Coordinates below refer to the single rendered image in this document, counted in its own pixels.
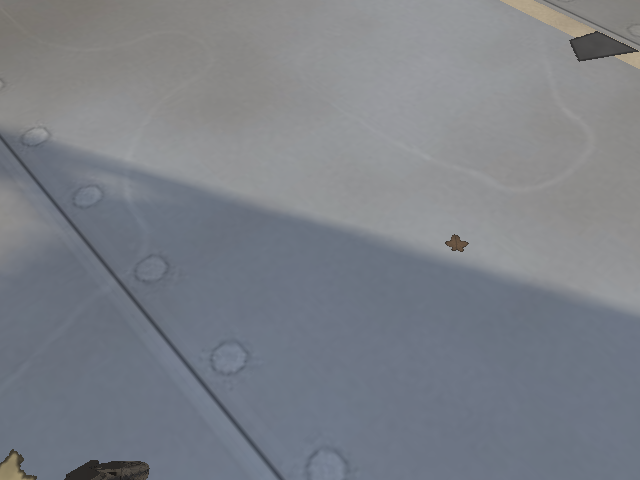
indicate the robot left hand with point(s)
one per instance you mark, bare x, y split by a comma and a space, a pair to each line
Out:
114, 470

